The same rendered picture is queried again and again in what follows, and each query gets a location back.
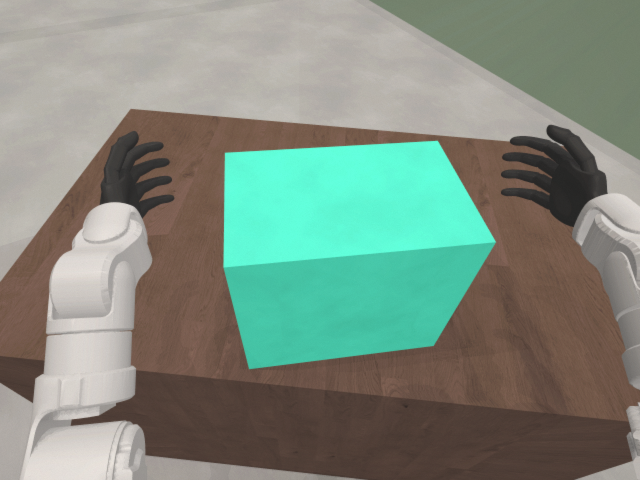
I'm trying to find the right robot forearm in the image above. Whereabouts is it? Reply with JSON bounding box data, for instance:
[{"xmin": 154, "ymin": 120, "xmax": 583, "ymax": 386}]
[{"xmin": 572, "ymin": 193, "xmax": 640, "ymax": 390}]

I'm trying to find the robot left upper arm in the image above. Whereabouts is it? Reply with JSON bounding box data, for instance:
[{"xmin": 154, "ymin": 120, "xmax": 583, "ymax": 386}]
[{"xmin": 23, "ymin": 420, "xmax": 147, "ymax": 480}]

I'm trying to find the carton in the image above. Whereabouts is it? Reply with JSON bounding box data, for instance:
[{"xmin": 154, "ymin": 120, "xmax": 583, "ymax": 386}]
[{"xmin": 224, "ymin": 141, "xmax": 496, "ymax": 369}]

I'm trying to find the robot right hand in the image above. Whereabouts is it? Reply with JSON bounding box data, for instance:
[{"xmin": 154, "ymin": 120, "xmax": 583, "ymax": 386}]
[{"xmin": 501, "ymin": 125, "xmax": 608, "ymax": 227}]

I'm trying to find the robot left hand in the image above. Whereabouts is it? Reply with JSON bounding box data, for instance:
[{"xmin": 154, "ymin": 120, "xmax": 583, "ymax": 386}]
[{"xmin": 100, "ymin": 131, "xmax": 174, "ymax": 218}]

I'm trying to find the pedestal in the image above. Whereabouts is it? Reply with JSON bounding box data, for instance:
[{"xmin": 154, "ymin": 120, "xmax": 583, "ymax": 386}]
[{"xmin": 0, "ymin": 109, "xmax": 640, "ymax": 480}]

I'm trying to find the left robot forearm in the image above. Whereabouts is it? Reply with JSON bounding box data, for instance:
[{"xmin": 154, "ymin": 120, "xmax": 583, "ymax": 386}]
[{"xmin": 19, "ymin": 202, "xmax": 152, "ymax": 480}]

